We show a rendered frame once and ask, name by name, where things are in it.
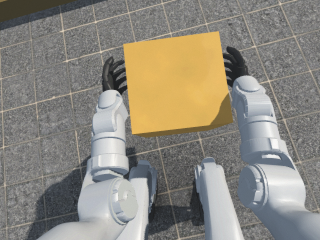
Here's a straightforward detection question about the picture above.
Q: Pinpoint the robot left hand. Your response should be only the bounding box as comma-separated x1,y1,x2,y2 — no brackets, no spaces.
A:
102,56,128,95

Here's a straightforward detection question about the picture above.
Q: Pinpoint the left robot upper arm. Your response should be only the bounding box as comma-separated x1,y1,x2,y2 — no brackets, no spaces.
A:
36,177,139,240

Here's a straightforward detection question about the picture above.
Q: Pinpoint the carton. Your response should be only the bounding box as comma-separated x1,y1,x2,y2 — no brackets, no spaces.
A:
123,31,233,138

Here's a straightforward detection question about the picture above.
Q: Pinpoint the right robot upper arm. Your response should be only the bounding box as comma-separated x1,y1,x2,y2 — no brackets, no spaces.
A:
237,163,320,240

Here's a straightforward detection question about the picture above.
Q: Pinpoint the left robot thigh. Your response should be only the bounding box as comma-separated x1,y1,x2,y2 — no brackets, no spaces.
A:
116,164,158,240

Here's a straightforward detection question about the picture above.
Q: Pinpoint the right robot forearm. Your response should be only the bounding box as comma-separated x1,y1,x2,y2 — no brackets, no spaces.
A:
231,75,306,200

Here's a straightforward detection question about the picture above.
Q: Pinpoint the robot left foot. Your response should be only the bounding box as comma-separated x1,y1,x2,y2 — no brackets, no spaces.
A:
148,180,158,223

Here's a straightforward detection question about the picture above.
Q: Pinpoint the left robot forearm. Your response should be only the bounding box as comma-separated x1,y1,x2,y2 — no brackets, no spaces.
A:
77,89,129,215

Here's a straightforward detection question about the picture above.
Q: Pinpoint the robot right hand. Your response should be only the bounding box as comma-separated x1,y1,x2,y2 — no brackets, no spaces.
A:
222,46,249,88

